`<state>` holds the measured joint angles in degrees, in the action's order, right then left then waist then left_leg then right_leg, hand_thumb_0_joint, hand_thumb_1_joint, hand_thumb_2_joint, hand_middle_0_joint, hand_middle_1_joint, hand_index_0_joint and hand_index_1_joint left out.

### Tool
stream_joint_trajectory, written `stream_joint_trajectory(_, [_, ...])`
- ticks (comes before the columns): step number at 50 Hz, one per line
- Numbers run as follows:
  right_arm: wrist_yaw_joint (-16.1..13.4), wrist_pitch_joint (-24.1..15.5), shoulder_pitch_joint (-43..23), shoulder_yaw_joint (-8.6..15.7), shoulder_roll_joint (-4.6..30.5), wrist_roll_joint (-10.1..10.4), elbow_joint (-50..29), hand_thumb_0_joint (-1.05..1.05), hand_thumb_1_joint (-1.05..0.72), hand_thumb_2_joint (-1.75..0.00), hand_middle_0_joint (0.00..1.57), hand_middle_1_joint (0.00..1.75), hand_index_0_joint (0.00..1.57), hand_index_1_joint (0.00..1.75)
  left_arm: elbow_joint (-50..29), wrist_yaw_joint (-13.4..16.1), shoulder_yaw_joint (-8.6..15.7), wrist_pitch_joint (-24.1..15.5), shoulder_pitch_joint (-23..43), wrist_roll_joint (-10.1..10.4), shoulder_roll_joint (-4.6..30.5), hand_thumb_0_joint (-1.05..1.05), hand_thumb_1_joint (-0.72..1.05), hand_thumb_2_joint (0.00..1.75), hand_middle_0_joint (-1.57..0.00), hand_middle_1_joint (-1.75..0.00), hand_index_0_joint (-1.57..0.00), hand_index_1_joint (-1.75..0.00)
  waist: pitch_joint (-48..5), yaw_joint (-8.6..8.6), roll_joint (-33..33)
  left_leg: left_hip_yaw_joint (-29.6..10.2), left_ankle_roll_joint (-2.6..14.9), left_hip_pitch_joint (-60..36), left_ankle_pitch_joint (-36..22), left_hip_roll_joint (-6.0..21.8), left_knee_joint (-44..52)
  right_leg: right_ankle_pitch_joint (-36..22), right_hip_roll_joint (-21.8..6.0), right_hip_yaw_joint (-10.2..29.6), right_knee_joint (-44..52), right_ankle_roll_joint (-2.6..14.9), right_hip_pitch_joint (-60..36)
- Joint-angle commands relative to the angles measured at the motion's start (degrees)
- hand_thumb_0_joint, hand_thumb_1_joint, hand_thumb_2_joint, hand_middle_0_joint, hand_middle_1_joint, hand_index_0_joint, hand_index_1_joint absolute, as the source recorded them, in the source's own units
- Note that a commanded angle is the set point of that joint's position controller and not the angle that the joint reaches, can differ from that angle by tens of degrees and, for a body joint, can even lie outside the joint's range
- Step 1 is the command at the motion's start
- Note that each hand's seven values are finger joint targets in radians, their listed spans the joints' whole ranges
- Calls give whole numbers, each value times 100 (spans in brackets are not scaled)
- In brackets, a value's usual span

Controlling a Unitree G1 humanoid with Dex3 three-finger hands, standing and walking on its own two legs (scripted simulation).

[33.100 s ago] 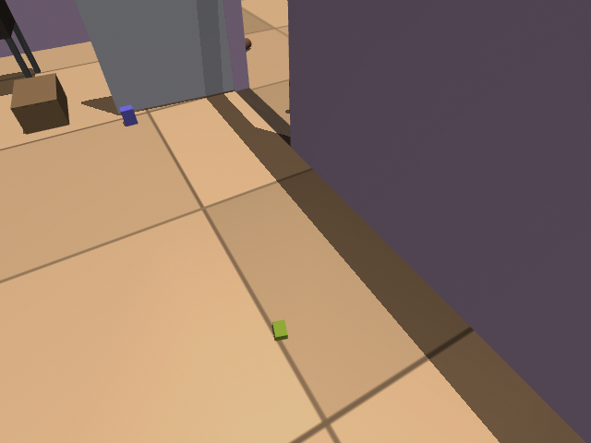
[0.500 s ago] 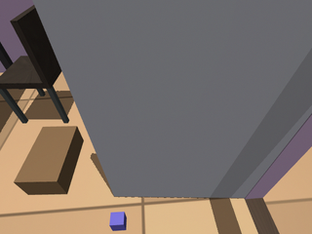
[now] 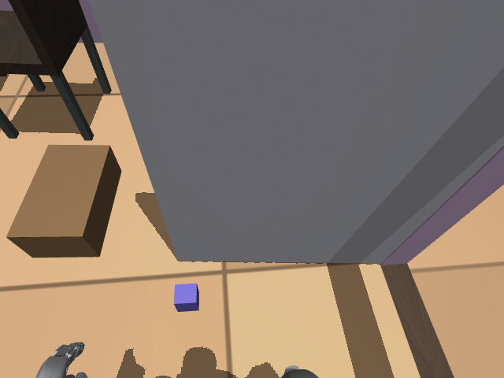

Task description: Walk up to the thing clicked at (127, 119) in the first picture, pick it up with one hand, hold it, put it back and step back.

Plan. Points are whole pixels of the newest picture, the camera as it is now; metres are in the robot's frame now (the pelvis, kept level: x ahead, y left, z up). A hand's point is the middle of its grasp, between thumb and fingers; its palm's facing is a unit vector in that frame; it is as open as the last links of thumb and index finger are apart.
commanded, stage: step back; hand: left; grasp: from above
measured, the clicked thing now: (187, 297) +0.46 +0.20 -0.70
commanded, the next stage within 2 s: none
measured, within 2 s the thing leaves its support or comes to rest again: neither
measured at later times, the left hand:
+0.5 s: hand out of the picture +0.02 +0.24 -0.13, palm faces -0.08 -0.91 -0.40, open 7.4 cm
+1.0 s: hand out of the picture -0.15 +0.28 -0.15, palm faces -0.08 -0.92 -0.38, open 7.4 cm
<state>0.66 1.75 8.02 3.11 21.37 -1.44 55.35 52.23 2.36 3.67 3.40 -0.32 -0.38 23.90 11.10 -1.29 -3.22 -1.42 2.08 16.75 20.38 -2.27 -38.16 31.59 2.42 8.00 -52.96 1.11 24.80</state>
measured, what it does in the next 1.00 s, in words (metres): walks backwards: right foot, then left foot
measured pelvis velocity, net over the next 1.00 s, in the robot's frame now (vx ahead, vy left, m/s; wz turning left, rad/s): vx -0.25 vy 0.01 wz -0.09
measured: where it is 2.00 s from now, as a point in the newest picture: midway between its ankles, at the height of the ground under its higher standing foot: outside the picture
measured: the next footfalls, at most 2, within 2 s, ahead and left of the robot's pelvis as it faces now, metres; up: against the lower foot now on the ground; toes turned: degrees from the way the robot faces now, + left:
right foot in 0.32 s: -0.05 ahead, -0.12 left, +0.00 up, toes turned -1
left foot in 0.68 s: -0.12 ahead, +0.12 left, +0.00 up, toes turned -4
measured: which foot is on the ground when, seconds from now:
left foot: down 0.00-0.36, up 0.38-0.66, down 0.68-1.00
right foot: up 0.00-0.30, down 0.32-0.70, up 0.72-1.00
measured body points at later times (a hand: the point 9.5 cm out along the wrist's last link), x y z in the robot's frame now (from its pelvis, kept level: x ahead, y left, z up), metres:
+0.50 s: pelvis -0.10 -0.01 +0.01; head -0.04 -0.03 +0.45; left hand +0.03 +0.29 -0.10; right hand -0.02 -0.33 -0.12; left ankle -0.11 +0.13 -0.64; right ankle -0.09 -0.12 -0.72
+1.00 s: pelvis -0.25 +0.01 +0.01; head -0.18 +0.03 +0.45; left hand -0.14 +0.32 -0.12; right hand -0.14 -0.31 -0.09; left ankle -0.16 +0.12 -0.72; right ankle -0.31 -0.14 -0.66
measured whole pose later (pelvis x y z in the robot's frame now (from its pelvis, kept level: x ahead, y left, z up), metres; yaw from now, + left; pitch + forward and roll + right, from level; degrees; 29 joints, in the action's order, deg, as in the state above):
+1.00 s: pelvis -0.25 +0.01 +0.01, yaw -5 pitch -2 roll -1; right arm -0.7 0.8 6.6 1.9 20.0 -1.4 46.6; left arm 47.8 0.8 5.0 3.8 -11.6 -0.8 23.4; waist 10.5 1.3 -2.1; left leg 0.5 1.2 19.9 11.1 1.9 -33.1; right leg 29.9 4.3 7.9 -60.4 -1.8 20.1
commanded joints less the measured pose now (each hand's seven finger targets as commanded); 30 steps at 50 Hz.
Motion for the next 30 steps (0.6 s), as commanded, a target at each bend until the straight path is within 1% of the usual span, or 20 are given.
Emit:
stream_joint_trajectory(1, [-240, -159, -412, 369, 1491, -72, -687, 0, -90, -90, 20, 30, 20, 30, -294, 76, 204, -68, -541, 39, 906, 0, 90, 90, -20, -30, -20, -30, -1375, 216, 1187, -1425, 1056, -998, -4341, 1668, 1154, -5, 341, 462, -1809, 14, 550])
stream_joint_trajectory(5, [-298, -178, 135, 372, 1325, 4, -761, 0, -90, -90, 20, 30, 20, 30, -512, -14, 276, -118, -507, -45, 892, 0, 90, 90, -20, -30, -20, -30, -1408, -11, 909, -1377, 1262, -1564, -4406, 1718, 1006, -51, 263, 198, -1423, -228, 490])
stream_joint_trajectory(6, [-304, -178, 266, 378, 1319, 11, -754, 0, -90, -90, 20, 30, 20, 30, -606, -27, 279, -134, -435, -52, 889, 0, 90, 90, -20, -30, -20, -30, -1403, -84, 892, -1340, 1203, -1751, -4369, 1660, 967, -71, 244, 135, -1099, -235, 536])
stream_joint_trajectory(8, [-308, -175, 380, 389, 1386, 19, -799, 0, -90, -90, 20, 30, 20, 30, -688, -45, 291, -162, -514, -38, 821, 0, 90, 90, -20, -30, -20, -30, -1523, -132, 1037, -1314, 1291, -2042, -4560, 1743, 819, -81, 151, 4, -529, -257, 506])
stream_joint_trajectory(9, [-303, -173, 462, 377, 1385, 10, -819, 0, -90, -90, 20, 30, 20, 30, -723, -55, 299, -177, -472, -41, 814, 0, 90, 90, -20, -30, -20, -30, -1540, -197, 1049, -1292, 1264, -2020, -4590, 1712, 786, -97, 102, -89, -193, -248, 357])
stream_joint_trajectory(13, [-257, -114, 159, 348, 1487, 31, -999, 0, -90, -90, 20, 30, 20, 30, -623, -108, 345, -201, -909, -68, 761, 0, 90, 90, -20, -30, -20, -30, -1707, -35, 1182, -1143, 1050, -1367, -3641, 1607, 687, -537, -44, -535, 1265, -92, -591])
stream_joint_trajectory(14, [-249, -88, -12, 355, 1522, 60, -1038, 0, -90, -90, 20, 30, 20, 30, -525, -112, 342, -215, -1154, -86, 701, 0, 90, 90, -20, -30, -20, -30, -1748, 146, 1139, -1076, 967, -1081, -3273, 1599, 538, -1091, -88, -623, 1978, -15, -981])
stream_joint_trajectory(15, [-232, -57, -142, 338, 1511, 88, -1053, 0, -90, -90, 20, 30, 20, 30, -419, -112, 374, -241, -1326, -118, 725, 0, 90, 90, -20, -30, -20, -30, -1687, 253, 1026, -973, 767, -548, -2966, 1498, 419, -1729, -51, -709, 2488, 69, -1531])
stream_joint_trajectory(16, [-222, -43, -172, 293, 1391, 118, -1063, 0, -90, -90, 20, 30, 20, 30, -414, -103, 397, -272, -1473, -164, 840, 0, 90, 90, -20, -30, -20, -30, -1654, 297, 771, -872, 506, 11, -2168, 1319, 283, -2276, -327, -278, 2715, 207, -1883])
stream_joint_trajectory(17, [-201, -24, -123, 222, 1126, 161, -1099, 0, -90, -90, 20, 30, 20, 30, -501, -111, 518, -307, -1382, -213, 1304, 0, 90, 90, -20, -30, -20, -30, -1452, 227, -421, -507, 64, 1070, -738, 532, -571, -2647, -1353, 1281, 3056, 630, -2058])
stream_joint_trajectory(18, [-268, 27, -397, 257, 1078, 173, -1108, 0, -90, -90, 20, 30, 20, 30, -672, -134, 586, -290, -1009, -141, 1804, 0, 90, 90, -20, -30, -20, -30, -1070, 439, -1415, -154, -143, 938, 1552, -379, -2111, -3188, -2540, 2473, 3580, 1741, -798])
stream_joint_trajectory(19, [-282, 55, -262, 314, 1241, 125, -984, 0, -90, -90, 20, 30, 20, 30, -876, -123, 558, -337, -743, -177, 1656, 0, 90, 90, -20, -30, -20, -30, -783, 313, -943, -783, -200, 707, 1656, -303, -3019, -3541, -2623, 2564, 3523, 1846, -318])
stream_joint_trajectory(20, [-250, 54, 57, 277, 1242, 175, -879, 0, -90, -90, 20, 30, 20, 30, -954, -100, 505, -346, -530, -60, 1302, 0, 90, 90, -20, -30, -20, -30, -837, 131, -318, -1013, -207, 771, 1234, -373, -3255, -3928, -2135, 1703, 3209, 1623, -609])
stream_joint_trajectory(21, [-250, 27, 201, 261, 1182, 209, -781, 0, -90, -90, 20, 30, 20, 30, -982, -72, 440, -331, -349, -80, 1130, 0, 90, 90, -20, -30, -20, -30, -900, -8, -164, -984, -222, 896, 992, -495, -3308, -4336, -1684, 994, 2975, 1326, -826])
stream_joint_trajectory(22, [-267, 7, 288, 238, 1171, 223, -728, 0, -90, -90, 20, 30, 20, 30, -1003, -63, 458, -315, -238, -110, 1111, 0, 90, 90, -20, -30, -20, -30, -881, -33, -379, -842, -274, 898, 861, -559, -3316, -4277, -1523, 677, 2901, 1156, -818])
stream_joint_trajectory(24, [-283, -48, 304, 174, 1171, 199, -761, 0, -90, -90, 20, 30, 20, 30, -1081, -58, 426, -302, -528, -130, 942, 0, 90, 90, -20, -30, -20, -30, -1120, 187, -412, -669, -345, 1037, 893, -498, -2880, -4568, -1329, 487, 2661, 1124, -1498])
stream_joint_trajectory(26, [-284, -40, 191, 150, 1104, 189, -858, 0, -90, -90, 20, 30, 20, 30, -1073, -41, 415, -285, -840, -156, 918, 0, 90, 90, -20, -30, -20, -30, -1253, 358, -536, -565, -391, 1255, 1040, -400, -2209, -4631, -1402, 545, 2550, 1183, -2186])
stream_joint_trajectory(28, [-285, -57, 148, 146, 1070, 152, -926, 0, -90, -90, 20, 30, 20, 30, -1097, -28, 429, -255, -960, -148, 995, 0, 90, 90, -20, -30, -20, -30, -1334, 419, -746, -378, -393, 1094, 1134, -194, -1420, -4844, -1580, 663, 2461, 1254, -2372])
stream_joint_trajectory(29, [-274, -64, 203, 157, 1076, 131, -949, 0, -90, -90, 20, 30, 20, 30, -1166, -20, 435, -244, -950, -146, 1046, 0, 90, 90, -20, -30, -20, -30, -1428, 394, -831, -330, -334, 912, 1051, -29, -894, -4874, -1656, 734, 2388, 1213, -2425])
stream_joint_trajectory(30, [-252, -77, 228, 182, 1078, 104, -911, 0, -90, -90, 20, 30, 20, 30, -1160, -34, 413, -219, -945, -132, 1046, 0, 90, 90, -20, -30, -20, -30, -1456, 373, -810, -150, -295, 663, 945, -11, -492, -4799, -1580, 662, 2320, 1141, -2281])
